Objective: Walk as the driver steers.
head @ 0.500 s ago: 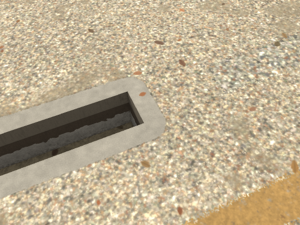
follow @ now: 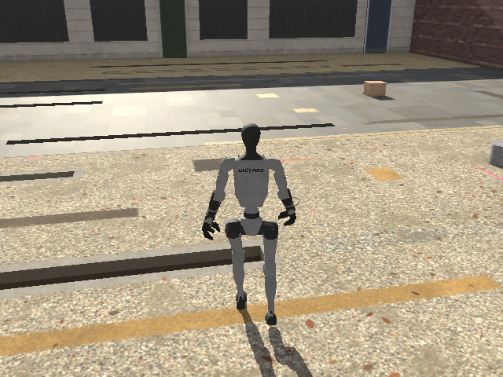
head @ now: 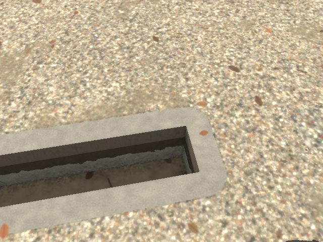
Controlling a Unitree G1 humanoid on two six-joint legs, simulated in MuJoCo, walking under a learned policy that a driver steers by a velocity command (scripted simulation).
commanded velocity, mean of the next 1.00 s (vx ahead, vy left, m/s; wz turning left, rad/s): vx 0.33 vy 0.00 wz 0.49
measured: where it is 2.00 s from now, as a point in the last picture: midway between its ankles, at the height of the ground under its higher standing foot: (111, 224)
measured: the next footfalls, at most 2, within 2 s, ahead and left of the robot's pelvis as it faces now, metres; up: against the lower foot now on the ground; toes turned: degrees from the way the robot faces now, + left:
right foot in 0.44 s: +0.21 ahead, -0.14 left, +0.00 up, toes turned +21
left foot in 0.92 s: +0.35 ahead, +0.24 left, +0.00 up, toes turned +31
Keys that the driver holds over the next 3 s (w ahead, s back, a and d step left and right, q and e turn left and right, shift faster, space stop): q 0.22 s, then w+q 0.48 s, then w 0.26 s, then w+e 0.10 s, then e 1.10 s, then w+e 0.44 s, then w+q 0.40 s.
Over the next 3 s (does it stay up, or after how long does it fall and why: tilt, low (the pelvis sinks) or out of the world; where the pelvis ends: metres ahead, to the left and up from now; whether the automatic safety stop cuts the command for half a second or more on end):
stays up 0.67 0.04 0.02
